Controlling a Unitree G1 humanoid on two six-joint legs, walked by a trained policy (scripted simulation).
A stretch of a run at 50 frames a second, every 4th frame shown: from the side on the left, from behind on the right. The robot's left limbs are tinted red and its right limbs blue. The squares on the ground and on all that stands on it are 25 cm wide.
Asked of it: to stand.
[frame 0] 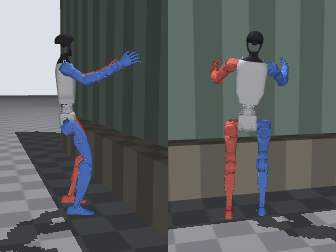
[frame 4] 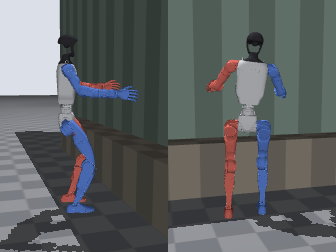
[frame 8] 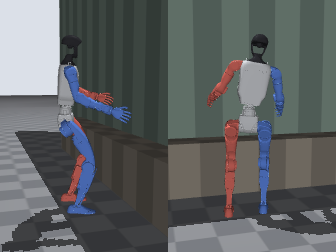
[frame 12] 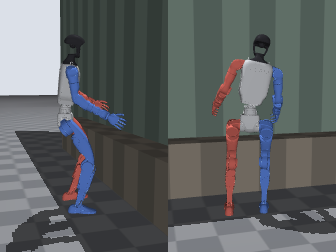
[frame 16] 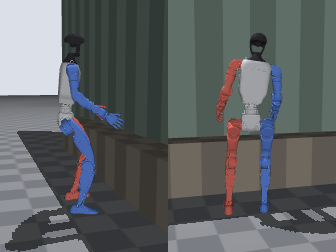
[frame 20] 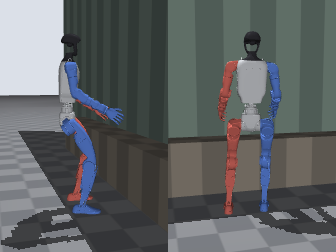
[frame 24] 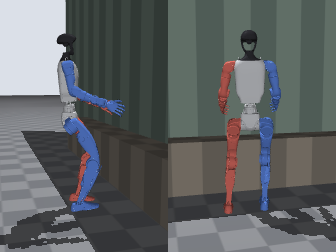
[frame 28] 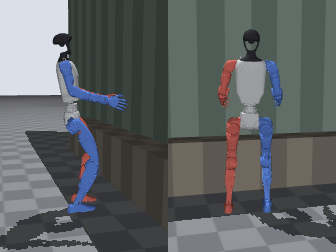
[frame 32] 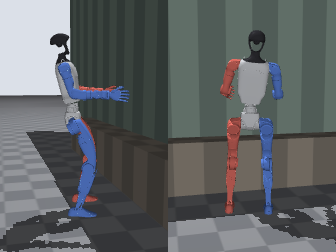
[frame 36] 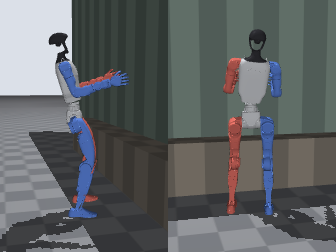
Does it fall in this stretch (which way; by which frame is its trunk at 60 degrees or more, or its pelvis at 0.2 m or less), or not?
no
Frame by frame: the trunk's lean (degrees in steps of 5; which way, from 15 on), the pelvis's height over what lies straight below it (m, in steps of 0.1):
0: 5, 0.8
4: 5, 0.7
8: 10, 0.7
12: 15 forward and to its right, 0.7
16: 10, 0.7
20: 5, 0.7
24: 5, 0.8
28: 10, 0.8
32: 15 backward and to its right, 0.8
36: 15 backward, 0.8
